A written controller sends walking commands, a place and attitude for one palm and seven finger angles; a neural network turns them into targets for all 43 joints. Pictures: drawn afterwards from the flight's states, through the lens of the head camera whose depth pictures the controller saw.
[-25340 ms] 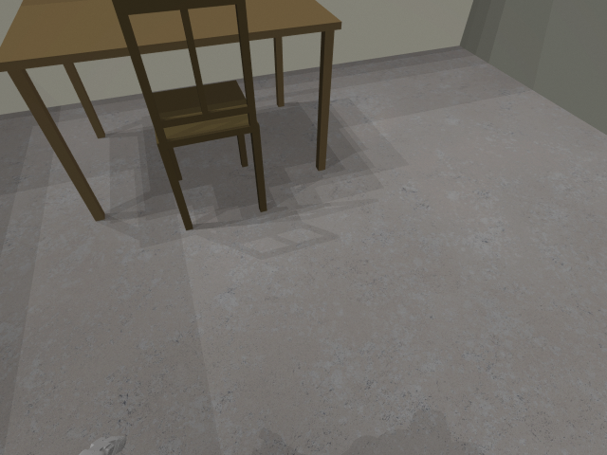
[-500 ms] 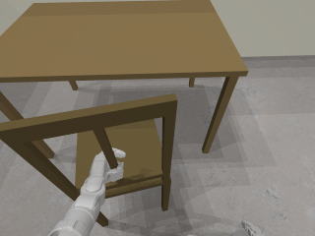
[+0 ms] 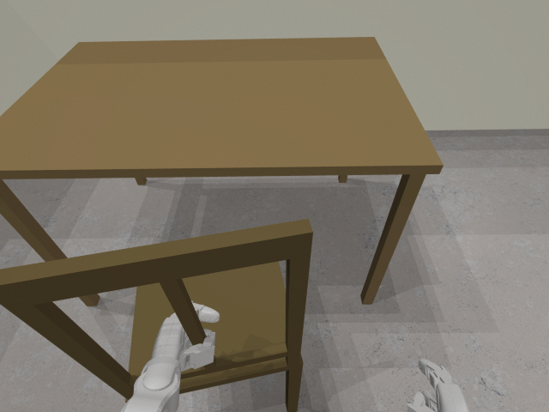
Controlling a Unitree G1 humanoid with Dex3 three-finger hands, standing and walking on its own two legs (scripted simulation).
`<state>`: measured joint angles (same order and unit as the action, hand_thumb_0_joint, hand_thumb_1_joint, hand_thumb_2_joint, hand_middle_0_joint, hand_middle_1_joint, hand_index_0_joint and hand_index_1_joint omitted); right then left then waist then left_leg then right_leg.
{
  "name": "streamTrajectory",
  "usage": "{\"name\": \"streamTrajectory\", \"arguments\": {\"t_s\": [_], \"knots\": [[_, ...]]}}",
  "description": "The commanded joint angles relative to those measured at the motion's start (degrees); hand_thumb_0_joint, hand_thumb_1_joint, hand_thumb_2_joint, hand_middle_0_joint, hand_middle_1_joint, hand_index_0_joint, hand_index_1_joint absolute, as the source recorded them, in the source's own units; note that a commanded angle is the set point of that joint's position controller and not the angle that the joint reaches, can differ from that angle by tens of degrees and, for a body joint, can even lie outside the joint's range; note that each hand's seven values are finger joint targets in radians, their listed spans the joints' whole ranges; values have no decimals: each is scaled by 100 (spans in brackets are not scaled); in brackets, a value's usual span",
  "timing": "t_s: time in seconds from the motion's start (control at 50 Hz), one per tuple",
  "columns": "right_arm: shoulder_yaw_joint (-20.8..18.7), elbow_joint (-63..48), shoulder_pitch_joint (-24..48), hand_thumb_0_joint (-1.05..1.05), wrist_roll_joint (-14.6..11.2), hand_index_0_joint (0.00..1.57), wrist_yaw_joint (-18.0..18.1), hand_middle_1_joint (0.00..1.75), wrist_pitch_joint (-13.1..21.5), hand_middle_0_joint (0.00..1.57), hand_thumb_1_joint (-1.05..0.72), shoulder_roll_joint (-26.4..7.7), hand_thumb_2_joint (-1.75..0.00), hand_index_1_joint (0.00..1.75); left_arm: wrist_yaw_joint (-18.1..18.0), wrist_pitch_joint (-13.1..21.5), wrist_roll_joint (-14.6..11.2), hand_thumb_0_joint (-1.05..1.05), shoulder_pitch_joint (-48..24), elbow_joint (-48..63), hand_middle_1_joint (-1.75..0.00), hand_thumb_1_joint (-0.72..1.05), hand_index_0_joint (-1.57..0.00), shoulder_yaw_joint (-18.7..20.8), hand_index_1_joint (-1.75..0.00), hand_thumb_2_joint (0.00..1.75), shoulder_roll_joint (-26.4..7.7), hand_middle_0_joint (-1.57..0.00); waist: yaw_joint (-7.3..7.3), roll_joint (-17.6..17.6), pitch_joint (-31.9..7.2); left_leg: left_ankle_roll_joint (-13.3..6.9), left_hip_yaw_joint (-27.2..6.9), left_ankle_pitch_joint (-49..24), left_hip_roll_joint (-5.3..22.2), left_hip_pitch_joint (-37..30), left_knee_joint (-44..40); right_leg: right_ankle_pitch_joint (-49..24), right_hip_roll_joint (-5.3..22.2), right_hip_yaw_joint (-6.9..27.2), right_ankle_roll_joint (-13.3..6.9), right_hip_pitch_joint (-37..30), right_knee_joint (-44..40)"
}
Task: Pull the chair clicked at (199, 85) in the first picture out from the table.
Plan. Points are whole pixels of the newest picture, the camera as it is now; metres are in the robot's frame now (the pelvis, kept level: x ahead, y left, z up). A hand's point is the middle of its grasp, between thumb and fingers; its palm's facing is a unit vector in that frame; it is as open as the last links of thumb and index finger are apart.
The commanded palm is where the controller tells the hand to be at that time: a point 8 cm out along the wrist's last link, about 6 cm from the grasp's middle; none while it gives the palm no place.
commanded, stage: stop walking, hand still on the chair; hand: left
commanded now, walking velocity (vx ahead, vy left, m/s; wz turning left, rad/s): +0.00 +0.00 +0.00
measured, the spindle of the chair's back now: (193, 328) +0.26 +0.16 -0.05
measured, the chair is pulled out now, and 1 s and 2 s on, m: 0.21 0.21 0.21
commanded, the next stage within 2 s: open the thumb and straighten the fingers in 0.08 s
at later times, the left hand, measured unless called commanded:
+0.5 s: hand (203, 342) +0.25 +0.14 -0.08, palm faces +0.03 -0.99 -0.15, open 10.1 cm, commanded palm +0.22 +0.19 -0.05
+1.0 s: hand (199, 348) +0.24 +0.15 -0.08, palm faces +0.05 -0.99 -0.16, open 17.3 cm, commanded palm +0.21 +0.20 -0.06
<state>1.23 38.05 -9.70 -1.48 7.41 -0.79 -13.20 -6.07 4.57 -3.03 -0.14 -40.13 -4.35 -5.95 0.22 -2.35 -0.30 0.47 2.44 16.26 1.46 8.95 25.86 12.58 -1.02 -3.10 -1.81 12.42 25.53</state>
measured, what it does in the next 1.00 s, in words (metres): stands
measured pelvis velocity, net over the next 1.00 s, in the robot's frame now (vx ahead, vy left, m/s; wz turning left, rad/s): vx -0.02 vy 0.01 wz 0.04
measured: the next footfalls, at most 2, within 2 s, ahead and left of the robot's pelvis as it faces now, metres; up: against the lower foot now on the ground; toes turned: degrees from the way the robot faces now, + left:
none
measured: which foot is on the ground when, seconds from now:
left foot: down 0.00-1.00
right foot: down 0.00-1.00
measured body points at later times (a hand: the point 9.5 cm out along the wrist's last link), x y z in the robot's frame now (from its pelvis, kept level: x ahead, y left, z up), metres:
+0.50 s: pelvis -0.01 +0.01 -0.03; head +0.01 +0.00 +0.42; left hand +0.24 +0.19 -0.06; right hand +0.14 -0.25 -0.12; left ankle -0.03 +0.12 -0.74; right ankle +0.01 -0.10 -0.74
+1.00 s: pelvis -0.02 +0.01 -0.05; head +0.02 +0.00 +0.40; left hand +0.23 +0.20 -0.07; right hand +0.15 -0.23 -0.14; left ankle -0.03 +0.12 -0.74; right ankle +0.01 -0.10 -0.74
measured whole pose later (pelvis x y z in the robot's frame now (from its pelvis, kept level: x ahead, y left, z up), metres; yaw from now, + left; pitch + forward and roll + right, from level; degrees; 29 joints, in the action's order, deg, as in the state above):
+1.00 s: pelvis -0.02 +0.01 -0.05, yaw +2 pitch +10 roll -1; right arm 1.4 30.5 -13.6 -2.2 2.9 3.7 -14.4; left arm -6.1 -12.4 -3.2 7.5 -10.1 -3.1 -8.0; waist -2.6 -2.5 -7.1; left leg -1.0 0.6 26.8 0.0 36.1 52.5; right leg 23.0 1.6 -4.8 -1.0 38.3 50.9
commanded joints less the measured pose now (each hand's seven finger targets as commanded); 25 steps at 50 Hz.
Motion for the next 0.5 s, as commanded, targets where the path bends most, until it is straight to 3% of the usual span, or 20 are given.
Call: {"name": "streamTrajectory", "arguments": {"t_s": [0.0, 0.14, 0.16, 0.18, 0.2, 0.22, 0.24, 0.26, 0.32, 0.38, 0.4, 0.44, 0.48], "knots": [[-198, -745, 295, 0, 36, 20, 6, 30, 186, 20, -90, -615, -90, 30, -107, 176, 106, 0, -1130, 1201, -145, 90, -50, 148, -145, 90, -658, -50, -32, 91, -1017, -76, -362, -1739, 469, -293, -181, -1824, 690, 633, 29, -483, -349], [-199, -736, 291, 0, 34, 20, 12, 30, 168, 20, -90, -632, -90, 30, -119, 194, 88, 0, -1040, 1282, -145, 90, -50, 121, -145, 90, -668, -50, -54, 39, -958, -87, -422, -1639, 498, -225, -276, -1604, 686, 593, 34, -548, -383], [-210, -811, 303, 0, 44, 20, -1, 30, 176, 20, -90, -614, -90, 30, -148, 231, 102, 0, -700, 1582, -145, 90, -50, 338, -145, 90, -848, -50, 2, 31, -961, -101, -412, -1620, 501, -222, -289, -1551, 691, 605, 41, -559, -399], [-279, -828, 247, 0, -229, 20, -276, 30, 242, 20, -90, -759, -90, 30, 7, -84, -123, 0, -392, 1119, -145, 78, -50, -113, -145, 84, -94, -50, -382, 931, -604, -197, -184, -1434, 53, 649, 62, -1533, 359, 136, 54, 75, 72], [-329, -883, 293, 0, -201, 20, -398, 30, 316, 20, -90, -792, -90, 30, 69, -62, -165, 0, -761, 1707, -145, 66, -50, 261, -145, 78, -453, -50, -210, 1101, -858, -217, -155, -1388, -1, 910, 263, -1614, 323, 148, 54, 82, 264], [-371, -907, 325, 0, -165, 20, -442, 30, 379, 20, -90, -779, -90, 30, 115, -43, -140, 0, -867, 1994, -145, 54, -50, 298, -145, 73, -497, -50, -220, 864, -1105, -233, -91, -1325, -51, 922, 387, -1645, 328, 207, 69, 55, 366], [-390, -941, 318, 0, -151, 20, -476, 30, 447, 20, -90, -757, -90, 30, 99, -75, -131, 0, -654, 1994, -145, 42, -50, 392, -145, 67, -616, -50, -182, 536, -1065, -212, -100, -1134, -93, 1020, 485, -1421, 338, 209, 72, 129, 451], [-377, -1012, 321, 0, -154, 20, -534, 30, 518, 20, -90, -713, -90, 30, 123, -72, -126, 0, -589, 2328, -145, 30, -50, 441, -145, 61, -651, -50, -141, 281, -1387, -208, -77, -1009, -135, 1091, 602, -1182, 329, 214, 83, 224, 535], [-383, -1107, 246, 0, -124, 20, -614, 30, 651, 20, -90, -670, -90, 30, 176, -119, -25, 0, -517, 2878, -145, -7, -50, 276, -145, 43, -534, -50, -189, -102, -1777, -192, -94, -1145, -146, 1191, 944, -1102, 273, 182, 47, 495, 881], [-380, -1203, 211, 0, -122, 20, -658, 30, 719, 20, -90, -733, -90, 30, 143, -388, -41, 0, -98, 2845, -138, -43, -47, 232, -138, 26, -423, -47, -228, 263, -1631, -180, -180, -850, -110, 1585, 1145, -695, 220, 85, 70, 899, 1094], [-378, -1159, 203, 0, -118, 20, -633, 30, 696, 20, -90, -801, -90, 30, 94, -477, -52, 0, -551, 2787, -130, -55, -45, 522, -130, 20, -732, -45, -280, 354, -1557, -189, -202, -607, -131, 1764, 1212, -511, 215, 115, 88, 1027, 1130], [-383, -1232, 208, 0, -101, 20, -588, 30, 698, 20, -90, -844, -90, 30, 69, -681, -109, 0, -518, 2712, -116, -55, -40, 611, -116, 20, -750, -40, -293, 705, -1465, -206, -238, -295, -139, 2028, 1282, -168, 193, 98, 121, 1136, 1187], [-359, -1327, 224, 0, -114, 20, -573, 30, 711, 20, -90, -834, -90, 30, 93, -801, -117, 0, -595, 2879, -101, -55, -35, 484, -101, 20, -578, -35, -274, 571, -1520, -215, -238, -206, -148, 2093, 1363, -17, 199, 88, 123, 1267, 1293]]}}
